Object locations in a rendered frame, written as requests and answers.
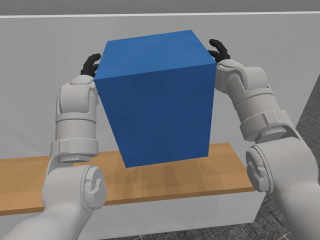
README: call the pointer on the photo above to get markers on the robot left upper arm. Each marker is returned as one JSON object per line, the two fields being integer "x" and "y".
{"x": 70, "y": 196}

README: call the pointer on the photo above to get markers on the robot right upper arm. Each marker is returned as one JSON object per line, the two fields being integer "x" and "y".
{"x": 285, "y": 169}

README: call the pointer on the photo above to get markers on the table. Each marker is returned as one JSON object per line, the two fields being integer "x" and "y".
{"x": 221, "y": 172}

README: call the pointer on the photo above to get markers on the right robot forearm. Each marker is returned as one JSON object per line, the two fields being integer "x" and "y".
{"x": 261, "y": 118}

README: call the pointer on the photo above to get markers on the robot right hand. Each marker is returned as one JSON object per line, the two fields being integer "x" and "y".
{"x": 223, "y": 55}

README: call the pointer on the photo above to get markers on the left robot forearm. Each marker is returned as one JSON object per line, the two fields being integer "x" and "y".
{"x": 76, "y": 118}

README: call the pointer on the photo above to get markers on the carton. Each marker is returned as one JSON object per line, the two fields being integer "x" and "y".
{"x": 158, "y": 92}

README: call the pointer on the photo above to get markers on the robot left hand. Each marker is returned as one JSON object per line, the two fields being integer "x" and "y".
{"x": 88, "y": 67}

